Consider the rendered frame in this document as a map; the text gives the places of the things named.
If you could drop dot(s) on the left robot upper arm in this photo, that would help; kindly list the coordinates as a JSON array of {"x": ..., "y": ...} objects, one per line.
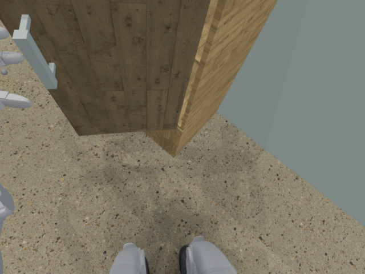
[{"x": 6, "y": 208}]

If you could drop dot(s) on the handle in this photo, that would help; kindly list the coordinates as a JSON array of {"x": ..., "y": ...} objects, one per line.
[{"x": 30, "y": 50}]

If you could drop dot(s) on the robot left shin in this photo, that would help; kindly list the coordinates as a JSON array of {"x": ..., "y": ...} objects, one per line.
[{"x": 129, "y": 245}]

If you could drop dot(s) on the cupboard door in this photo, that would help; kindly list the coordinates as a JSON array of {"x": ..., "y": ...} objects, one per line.
[{"x": 121, "y": 65}]

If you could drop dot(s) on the robot left hand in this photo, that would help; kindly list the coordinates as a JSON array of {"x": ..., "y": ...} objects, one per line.
[{"x": 10, "y": 58}]

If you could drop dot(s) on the robot right thigh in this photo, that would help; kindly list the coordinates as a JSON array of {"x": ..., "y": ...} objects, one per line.
[{"x": 204, "y": 257}]

